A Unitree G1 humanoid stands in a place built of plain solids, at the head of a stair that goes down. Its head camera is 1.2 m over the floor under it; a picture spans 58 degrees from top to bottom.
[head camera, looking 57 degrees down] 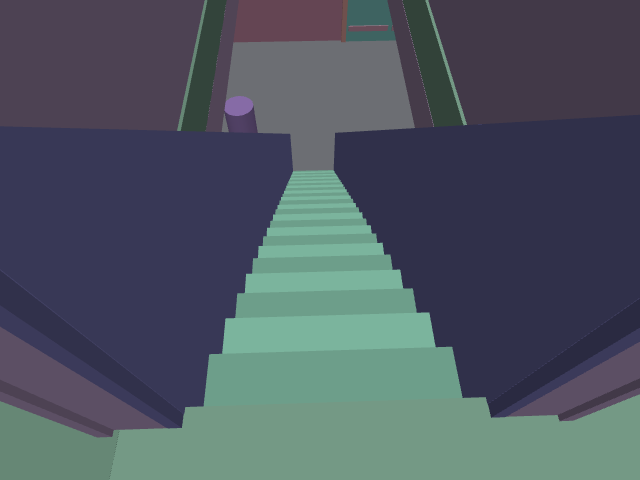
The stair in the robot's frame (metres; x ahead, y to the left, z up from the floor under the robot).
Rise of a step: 0.19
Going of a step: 0.21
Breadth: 0.88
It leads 2 degrees to the left of straight ahead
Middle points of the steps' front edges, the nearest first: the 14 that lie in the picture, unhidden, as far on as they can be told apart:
0.27 -0.04 0.00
0.47 -0.04 -0.19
0.68 -0.03 -0.38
0.88 -0.02 -0.58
1.09 -0.02 -0.77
1.29 -0.01 -0.96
1.50 0.00 -1.16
1.70 0.00 -1.35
1.91 0.01 -1.54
2.11 0.01 -1.74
2.32 0.02 -1.93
2.52 0.03 -2.12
2.73 0.03 -2.31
2.93 0.04 -2.51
